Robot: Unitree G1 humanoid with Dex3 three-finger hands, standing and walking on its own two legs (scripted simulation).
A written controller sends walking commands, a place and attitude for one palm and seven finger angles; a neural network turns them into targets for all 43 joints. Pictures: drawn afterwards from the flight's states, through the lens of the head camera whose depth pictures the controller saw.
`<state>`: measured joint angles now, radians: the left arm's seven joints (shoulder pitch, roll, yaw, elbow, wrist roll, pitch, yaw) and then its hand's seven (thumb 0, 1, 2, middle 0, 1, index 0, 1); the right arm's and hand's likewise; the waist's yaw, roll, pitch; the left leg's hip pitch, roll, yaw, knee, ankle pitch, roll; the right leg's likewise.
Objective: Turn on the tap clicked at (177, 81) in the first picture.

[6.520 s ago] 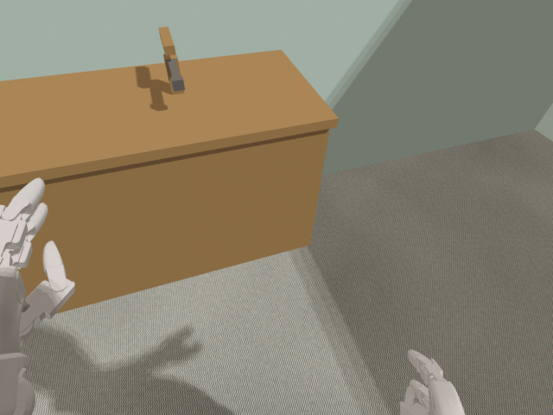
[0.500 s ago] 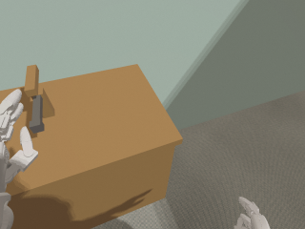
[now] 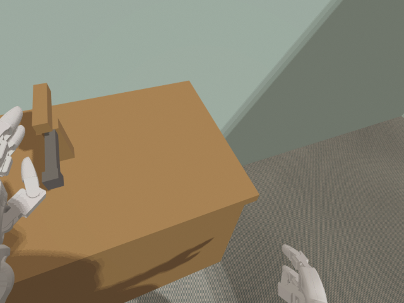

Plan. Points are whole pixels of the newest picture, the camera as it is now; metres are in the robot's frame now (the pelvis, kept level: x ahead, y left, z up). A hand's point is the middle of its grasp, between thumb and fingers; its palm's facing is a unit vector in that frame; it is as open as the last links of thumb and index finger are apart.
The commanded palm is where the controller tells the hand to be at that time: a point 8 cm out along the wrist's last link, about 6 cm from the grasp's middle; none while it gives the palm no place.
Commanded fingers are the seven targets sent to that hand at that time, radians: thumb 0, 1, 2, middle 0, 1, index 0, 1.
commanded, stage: come to a stop and stand still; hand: left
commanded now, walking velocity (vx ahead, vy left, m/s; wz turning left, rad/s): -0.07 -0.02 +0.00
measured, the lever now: (53, 179) +0.31 +0.31 +0.06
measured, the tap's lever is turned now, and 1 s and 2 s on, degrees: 0 0 0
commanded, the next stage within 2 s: look again from close up in 1.78 s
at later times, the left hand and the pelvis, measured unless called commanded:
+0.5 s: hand (37, 238) +0.17 +0.23 +0.15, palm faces +0.34 -0.86 -0.37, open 7.4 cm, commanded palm +0.12 +0.26 +0.18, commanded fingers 0.00 0.90 0.90 -0.20 -0.30 -0.20 -0.30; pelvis -0.05 -0.01 +0.00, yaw -2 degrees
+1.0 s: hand out of the picture +0.16 +0.27 +0.17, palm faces +0.44 -0.83 -0.35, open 7.5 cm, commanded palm +0.11 +0.29 +0.18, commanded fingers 0.00 0.90 0.90 -0.20 -0.30 -0.20 -0.30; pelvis -0.05 +0.01 +0.00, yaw +0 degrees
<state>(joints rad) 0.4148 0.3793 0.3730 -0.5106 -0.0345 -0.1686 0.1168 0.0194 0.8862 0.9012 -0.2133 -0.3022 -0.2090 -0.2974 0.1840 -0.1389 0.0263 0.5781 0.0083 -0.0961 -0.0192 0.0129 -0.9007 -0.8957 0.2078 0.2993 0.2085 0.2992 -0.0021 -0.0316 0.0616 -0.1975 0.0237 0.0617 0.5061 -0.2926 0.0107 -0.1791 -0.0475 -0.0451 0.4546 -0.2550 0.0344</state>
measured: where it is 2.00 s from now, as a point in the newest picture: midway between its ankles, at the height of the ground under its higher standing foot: outside the picture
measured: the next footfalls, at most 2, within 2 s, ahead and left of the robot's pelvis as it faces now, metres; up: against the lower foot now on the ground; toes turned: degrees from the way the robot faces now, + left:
none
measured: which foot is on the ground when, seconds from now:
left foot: down 0.00-1.00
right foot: down 0.00-1.00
